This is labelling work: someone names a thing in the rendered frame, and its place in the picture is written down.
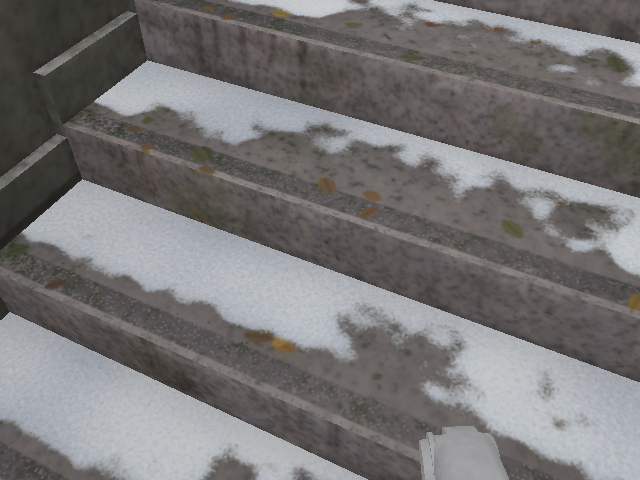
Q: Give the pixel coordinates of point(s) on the robot right shin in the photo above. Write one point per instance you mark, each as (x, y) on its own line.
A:
(492, 438)

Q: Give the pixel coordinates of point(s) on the robot right thigh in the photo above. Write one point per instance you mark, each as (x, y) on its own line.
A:
(460, 453)

